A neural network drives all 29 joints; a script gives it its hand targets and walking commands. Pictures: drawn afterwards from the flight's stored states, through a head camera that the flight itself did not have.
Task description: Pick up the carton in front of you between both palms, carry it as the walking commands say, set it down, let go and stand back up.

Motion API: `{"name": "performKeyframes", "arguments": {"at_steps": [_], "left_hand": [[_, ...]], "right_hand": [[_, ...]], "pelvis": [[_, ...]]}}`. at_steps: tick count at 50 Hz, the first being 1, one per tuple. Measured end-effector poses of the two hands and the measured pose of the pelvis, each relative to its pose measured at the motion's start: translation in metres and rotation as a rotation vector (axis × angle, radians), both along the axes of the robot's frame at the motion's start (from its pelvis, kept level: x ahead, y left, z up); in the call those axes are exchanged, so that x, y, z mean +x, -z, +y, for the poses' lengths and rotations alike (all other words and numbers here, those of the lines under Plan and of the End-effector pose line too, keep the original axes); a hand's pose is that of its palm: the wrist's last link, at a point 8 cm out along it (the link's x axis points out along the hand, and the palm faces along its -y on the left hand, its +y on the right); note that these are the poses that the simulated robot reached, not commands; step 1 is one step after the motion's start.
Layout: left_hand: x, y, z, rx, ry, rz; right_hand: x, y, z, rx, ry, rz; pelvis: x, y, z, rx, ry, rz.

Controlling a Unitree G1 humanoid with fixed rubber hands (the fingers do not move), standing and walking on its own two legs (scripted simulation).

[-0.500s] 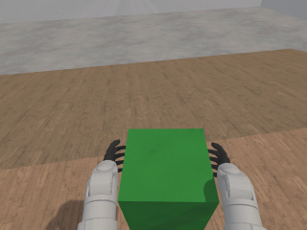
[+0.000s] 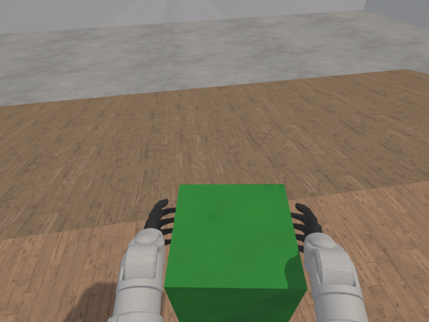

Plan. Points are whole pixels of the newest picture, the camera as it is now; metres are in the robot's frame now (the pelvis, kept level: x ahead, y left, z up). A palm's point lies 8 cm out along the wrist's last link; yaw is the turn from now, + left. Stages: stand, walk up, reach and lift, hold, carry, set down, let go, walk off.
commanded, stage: hold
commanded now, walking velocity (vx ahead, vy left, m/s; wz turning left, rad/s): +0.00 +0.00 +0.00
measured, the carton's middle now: (231, 260) +0.28 +0.00 -0.02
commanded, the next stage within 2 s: carry in 0.36 s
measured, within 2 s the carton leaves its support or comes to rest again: neither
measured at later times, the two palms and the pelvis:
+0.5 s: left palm (151, 231) +0.30 +0.16 +0.06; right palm (309, 234) +0.29 -0.14 +0.05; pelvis +0.00 +0.00 -0.01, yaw +1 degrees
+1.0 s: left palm (155, 164) +0.46 +0.18 +0.09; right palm (283, 161) +0.48 -0.12 +0.08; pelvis +0.20 +0.01 +0.00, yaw +3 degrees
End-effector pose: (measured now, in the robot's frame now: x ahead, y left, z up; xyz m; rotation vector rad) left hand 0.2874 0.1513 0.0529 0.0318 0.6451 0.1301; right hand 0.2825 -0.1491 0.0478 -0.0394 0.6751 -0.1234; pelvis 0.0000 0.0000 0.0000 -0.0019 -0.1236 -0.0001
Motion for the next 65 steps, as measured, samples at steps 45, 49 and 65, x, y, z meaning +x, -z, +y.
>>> {"name": "performKeyframes", "arguments": {"at_steps": [45,49,65], "left_hand": [[0.125,-0.025,0.004,-0.060,-0.063,0.052],[0.160,-0.033,0.020,-0.066,-0.113,0.058],[0.376,-0.013,0.061,-0.099,-0.042,0.108]], "right_hand": [[0.131,-0.027,0.004,0.072,0.046,0.052],[0.180,-0.034,0.021,0.074,0.005,0.060],[0.368,-0.019,0.062,0.052,0.090,0.103]], "pelvis": [[0.151,0.005,0.001,-0.006,-0.051,0.225],[0.192,-0.001,0.007,0.012,-0.047,0.230],[0.384,0.006,0.067,-0.006,0.011,0.208]]}}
